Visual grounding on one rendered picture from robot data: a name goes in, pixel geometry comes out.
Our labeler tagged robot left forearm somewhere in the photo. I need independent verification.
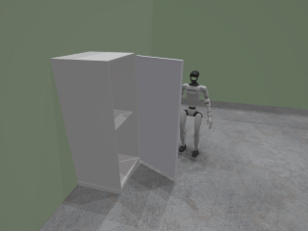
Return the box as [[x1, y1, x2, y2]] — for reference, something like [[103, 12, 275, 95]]
[[206, 99, 212, 117]]

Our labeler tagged robot left hand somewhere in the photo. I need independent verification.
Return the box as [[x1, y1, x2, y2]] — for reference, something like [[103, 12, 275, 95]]
[[206, 116, 213, 129]]

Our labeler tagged fridge door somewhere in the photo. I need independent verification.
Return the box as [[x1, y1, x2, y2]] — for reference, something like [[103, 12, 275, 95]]
[[136, 55, 184, 178]]

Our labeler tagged robot right foot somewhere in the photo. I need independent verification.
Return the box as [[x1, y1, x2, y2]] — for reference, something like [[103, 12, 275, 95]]
[[179, 145, 186, 152]]

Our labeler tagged left robot upper arm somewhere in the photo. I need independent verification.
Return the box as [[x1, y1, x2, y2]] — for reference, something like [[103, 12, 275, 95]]
[[200, 86, 209, 104]]

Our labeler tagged right robot upper arm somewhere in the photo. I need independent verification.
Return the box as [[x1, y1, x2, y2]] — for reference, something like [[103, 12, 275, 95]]
[[181, 83, 187, 99]]

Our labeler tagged left robot thigh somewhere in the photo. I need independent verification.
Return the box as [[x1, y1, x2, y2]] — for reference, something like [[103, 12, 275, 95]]
[[193, 112, 203, 137]]

